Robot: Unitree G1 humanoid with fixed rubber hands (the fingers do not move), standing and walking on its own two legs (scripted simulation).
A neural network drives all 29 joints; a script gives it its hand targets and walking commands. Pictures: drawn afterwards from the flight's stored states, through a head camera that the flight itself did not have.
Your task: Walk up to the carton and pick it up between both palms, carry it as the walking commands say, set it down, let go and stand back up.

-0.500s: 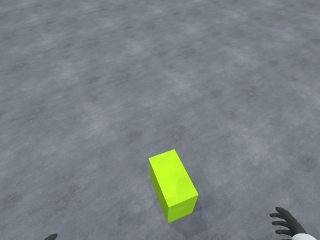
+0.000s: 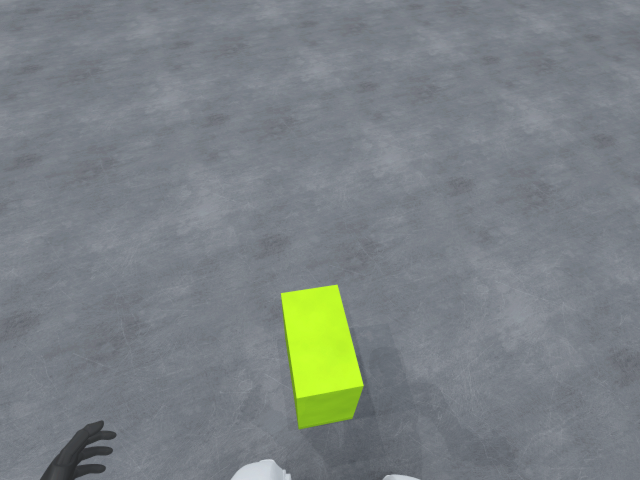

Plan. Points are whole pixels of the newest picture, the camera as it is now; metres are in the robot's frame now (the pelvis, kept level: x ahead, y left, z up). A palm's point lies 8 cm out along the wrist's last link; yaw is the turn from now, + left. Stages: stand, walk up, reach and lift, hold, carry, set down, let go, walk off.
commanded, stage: walk up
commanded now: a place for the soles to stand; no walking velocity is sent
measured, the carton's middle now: (317, 358) +0.50 +0.01 -0.60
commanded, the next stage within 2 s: none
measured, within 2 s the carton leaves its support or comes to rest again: neither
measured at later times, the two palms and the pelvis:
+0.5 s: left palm out of the picture +0.08 +0.26 -0.08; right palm (627, 418) +0.22 -0.40 -0.09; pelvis +0.04 -0.09 +0.00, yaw +11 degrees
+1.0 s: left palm out of the picture +0.08 +0.27 -0.07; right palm (610, 396) +0.24 -0.37 -0.07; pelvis +0.04 -0.08 +0.02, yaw +15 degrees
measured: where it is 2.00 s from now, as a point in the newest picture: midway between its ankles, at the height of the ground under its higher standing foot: outside the picture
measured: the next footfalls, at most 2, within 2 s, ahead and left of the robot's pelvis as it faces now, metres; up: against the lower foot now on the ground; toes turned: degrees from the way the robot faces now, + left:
left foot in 0.02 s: +0.07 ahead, +0.07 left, +0.00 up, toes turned +13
right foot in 0.24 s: +0.12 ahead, -0.19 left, +0.00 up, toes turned +16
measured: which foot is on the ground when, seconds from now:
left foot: up 0.00-0.00, down 0.02-1.00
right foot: down 0.00-0.04, up 0.06-0.22, down 0.24-1.00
